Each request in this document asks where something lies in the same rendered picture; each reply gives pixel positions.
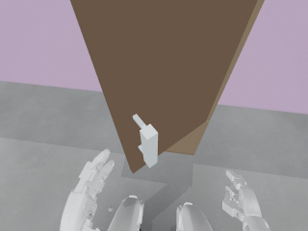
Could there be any robot thigh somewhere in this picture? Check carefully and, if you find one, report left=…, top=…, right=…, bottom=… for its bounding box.
left=176, top=204, right=213, bottom=231
left=107, top=197, right=144, bottom=231

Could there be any right robot hand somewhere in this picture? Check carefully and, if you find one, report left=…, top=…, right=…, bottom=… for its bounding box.
left=222, top=169, right=262, bottom=222

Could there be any robot left thigh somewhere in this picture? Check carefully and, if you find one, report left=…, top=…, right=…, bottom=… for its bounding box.
left=107, top=197, right=144, bottom=231

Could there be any right robot forearm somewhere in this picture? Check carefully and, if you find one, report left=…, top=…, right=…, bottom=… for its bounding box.
left=243, top=216, right=270, bottom=231

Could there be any handle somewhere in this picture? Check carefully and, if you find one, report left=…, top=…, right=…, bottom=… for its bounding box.
left=133, top=114, right=158, bottom=168

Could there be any robot right thigh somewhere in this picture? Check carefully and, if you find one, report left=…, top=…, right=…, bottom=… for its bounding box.
left=176, top=204, right=213, bottom=231

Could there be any cupboard door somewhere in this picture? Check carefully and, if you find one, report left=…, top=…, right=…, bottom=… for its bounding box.
left=70, top=0, right=258, bottom=173

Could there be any left robot hand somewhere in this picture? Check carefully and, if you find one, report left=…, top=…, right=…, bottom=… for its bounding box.
left=60, top=148, right=115, bottom=231

